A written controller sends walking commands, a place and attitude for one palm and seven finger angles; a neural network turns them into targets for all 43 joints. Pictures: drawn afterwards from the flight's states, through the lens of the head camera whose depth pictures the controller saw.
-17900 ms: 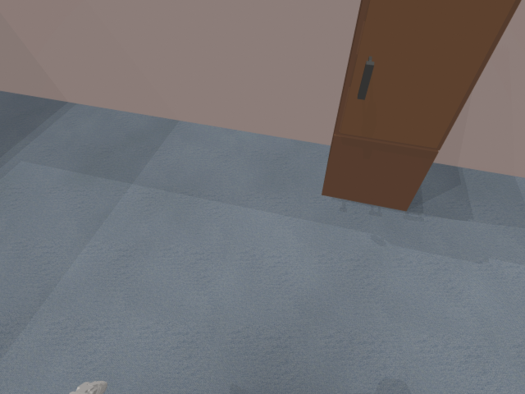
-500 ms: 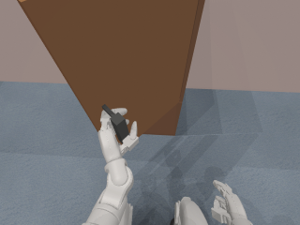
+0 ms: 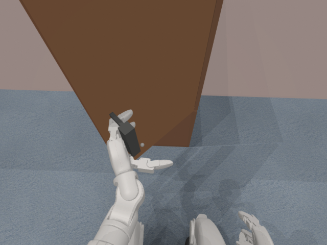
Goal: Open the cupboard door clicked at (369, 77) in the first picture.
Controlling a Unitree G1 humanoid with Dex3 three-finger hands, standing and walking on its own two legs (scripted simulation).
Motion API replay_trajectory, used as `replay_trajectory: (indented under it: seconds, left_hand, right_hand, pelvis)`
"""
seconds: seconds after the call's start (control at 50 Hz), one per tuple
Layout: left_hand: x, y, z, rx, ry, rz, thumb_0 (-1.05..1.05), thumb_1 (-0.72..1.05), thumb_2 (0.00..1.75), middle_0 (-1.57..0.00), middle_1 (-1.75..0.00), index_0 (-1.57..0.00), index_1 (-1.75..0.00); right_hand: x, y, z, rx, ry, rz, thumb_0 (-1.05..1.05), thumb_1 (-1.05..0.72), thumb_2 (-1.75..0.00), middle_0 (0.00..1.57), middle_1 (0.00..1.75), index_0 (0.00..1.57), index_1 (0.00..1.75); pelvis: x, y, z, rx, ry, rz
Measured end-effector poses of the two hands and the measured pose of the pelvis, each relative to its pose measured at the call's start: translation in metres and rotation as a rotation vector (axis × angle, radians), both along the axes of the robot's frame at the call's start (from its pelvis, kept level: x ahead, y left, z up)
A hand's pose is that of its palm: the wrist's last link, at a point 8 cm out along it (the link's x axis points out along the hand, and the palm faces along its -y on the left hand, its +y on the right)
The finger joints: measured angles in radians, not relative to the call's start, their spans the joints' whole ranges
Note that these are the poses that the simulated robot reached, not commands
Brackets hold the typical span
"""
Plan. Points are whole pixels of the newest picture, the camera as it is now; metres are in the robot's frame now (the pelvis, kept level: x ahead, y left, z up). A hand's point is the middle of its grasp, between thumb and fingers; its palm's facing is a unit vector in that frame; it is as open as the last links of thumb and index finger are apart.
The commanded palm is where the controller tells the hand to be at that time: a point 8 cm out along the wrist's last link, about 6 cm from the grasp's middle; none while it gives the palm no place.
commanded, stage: open thumb and fingers to let go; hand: left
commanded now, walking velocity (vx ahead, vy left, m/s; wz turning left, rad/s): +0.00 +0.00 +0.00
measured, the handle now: (124, 134) +0.38 +0.11 +0.02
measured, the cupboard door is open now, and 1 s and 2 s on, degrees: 46 49 49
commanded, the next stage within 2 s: slide the hand sideways off the handle in 0.10 s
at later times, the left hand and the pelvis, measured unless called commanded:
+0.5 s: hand (140, 161) +0.31 +0.07 +0.02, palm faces -0.14 -0.99 +0.03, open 16.2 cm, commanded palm +0.28 +0.12 +0.02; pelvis -0.01 +0.02 -0.01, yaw +0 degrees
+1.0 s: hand (123, 179) +0.26 +0.10 +0.02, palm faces -0.09 -1.00 -0.01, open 16.2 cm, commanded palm +0.24 +0.17 +0.02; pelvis +0.00 +0.01 -0.01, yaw +0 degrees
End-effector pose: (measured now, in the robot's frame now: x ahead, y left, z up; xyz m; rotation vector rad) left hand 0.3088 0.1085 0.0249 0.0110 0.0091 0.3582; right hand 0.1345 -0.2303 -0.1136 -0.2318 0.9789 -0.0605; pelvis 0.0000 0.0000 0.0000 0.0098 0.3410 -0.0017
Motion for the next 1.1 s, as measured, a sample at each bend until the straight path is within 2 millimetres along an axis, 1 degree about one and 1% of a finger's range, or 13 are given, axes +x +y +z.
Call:
replay_trajectory:
  seconds: [0.14,0.24,0.28,0.34,0.38,0.4,0.46,0.5,0.56,0.62,0.76,0.88,1.1]
  left_hand:
    - [-0.004,0.0,0.0,-0.002,0.003,-0.024,-0.02,-0.5,0.3,-0.36,-0.68,-0.35,-0.71]
    - [-0.006,0.001,0.0,0.014,-0.002,-0.047,-0.02,-0.5,0.3,-0.4,-0.59,-0.37,-0.62]
    - [-0.008,0.005,-0.001,0.057,-0.02,-0.165,-0.02,-0.5,0.3,-0.39,-0.54,-0.33,-0.57]
    - [-0.011,0.012,-0.001,0.114,-0.032,-0.403,-0.02,-0.5,0.3,-0.32,-0.47,-0.26,-0.49]
    - [-0.012,0.015,-0.002,0.092,-0.015,-0.507,-0.02,-0.5,0.3,-0.28,-0.42,-0.23,-0.44]
    - [-0.012,0.015,-0.003,0.064,-0.001,-0.529,-0.02,-0.5,0.3,-0.26,-0.4,-0.21,-0.42]
    - [-0.014,0.016,-0.003,-0.025,0.023,-0.512,-0.02,-0.5,0.3,-0.22,-0.36,-0.19,-0.37]
    - [-0.017,0.013,-0.002,-0.05,0.018,-0.494,-0.02,-0.5,0.3,-0.2,-0.34,-0.18,-0.35]
    - [-0.023,0.01,0.0,-0.043,-0.01,-0.483,-0.02,-0.5,0.3,-0.18,-0.32,-0.17,-0.33]
    - [-0.03,0.012,0.0,-0.022,-0.026,-0.478,-0.02,-0.5,0.3,-0.16,-0.31,-0.16,-0.32]
    - [-0.042,0.028,-0.008,0.007,0.017,-0.46,-0.02,-0.5,0.3,-0.15,-0.31,-0.15,-0.31]
    - [-0.052,0.039,-0.003,-0.006,0.02,-0.452,-0.02,-0.5,0.3,-0.17,-0.31,-0.17,-0.31]
    - [-0.072,0.059,-0.004,-0.009,0.042,-0.439,-0.02,-0.5,0.3,-0.17,-0.31,-0.19,-0.32]
  right_hand:
    - [0.01,0.013,0.002,0.014,-0.022,0.024,0.01,-0.91,-0.9,0.2,0.3,0.2,0.3]
    - [0.017,0.022,0.002,0.019,-0.038,0.044,0.01,-0.91,-0.9,0.2,0.3,0.21,0.3]
    - [0.018,0.023,0.001,0.019,-0.042,0.045,0.01,-0.91,-0.9,0.2,0.3,0.21,0.3]
    - [0.017,0.022,0.001,0.02,-0.053,0.029,0.01,-0.91,-0.9,0.2,0.3,0.21,0.3]
    - [0.015,0.022,0.001,0.022,-0.062,0.011,0.01,-0.91,-0.9,0.2,0.3,0.21,0.3]
    - [0.015,0.021,0.002,0.023,-0.066,0.003,0.01,-0.91,-0.9,0.2,0.3,0.21,0.3]
    - [0.013,0.021,0.006,0.023,-0.078,-0.009,0.01,-0.91,-0.9,0.2,0.3,0.21,0.3]
    - [0.012,0.021,0.009,0.022,-0.086,-0.008,0.01,-0.91,-0.9,0.2,0.3,0.21,0.3]
    - [0.013,0.022,0.01,0.022,-0.096,0.0,0.01,-0.91,-0.9,0.2,0.3,0.21,0.3]
    - [0.015,0.023,0.009,0.026,-0.1,0.007,0.01,-0.91,-0.9,0.2,0.3,0.21,0.3]
    - [0.027,0.026,0.006,0.037,-0.114,0.015,0.01,-0.91,-0.9,0.2,0.3,0.21,0.3]
    - [0.039,0.027,0.009,0.044,-0.144,0.019,0.01,-0.91,-0.9,0.2,0.3,0.21,0.3]
    - [0.057,0.016,0.014,0.021,-0.193,0.016,0.01,-0.91,-0.9,0.2,0.3,0.21,0.3]
  pelvis:
    - [0.0,0.006,0.0,-0.007,-0.001,0.002]
    - [-0.002,0.01,-0.002,-0.01,-0.001,0.006]
    - [-0.003,0.011,-0.003,-0.009,-0.002,0.01]
    - [-0.004,0.014,-0.006,-0.013,-0.01,0.017]
    - [-0.006,0.016,-0.007,-0.017,-0.021,0.018]
    - [-0.006,0.018,-0.007,-0.018,-0.025,0.017]
    - [-0.007,0.022,-0.005,-0.016,-0.026,0.012]
    - [-0.006,0.023,-0.005,-0.012,-0.022,0.007]
    - [-0.006,0.024,-0.007,-0.009,-0.016,0.002]
    - [-0.006,0.024,-0.01,-0.008,-0.015,-0.001]
    - [-0.004,0.021,-0.014,-0.009,-0.014,0.0]
    - [0.0,0.017,-0.013,-0.01,-0.01,0.005]
    - [0.007,0.01,-0.016,-0.012,-0.002,0.009]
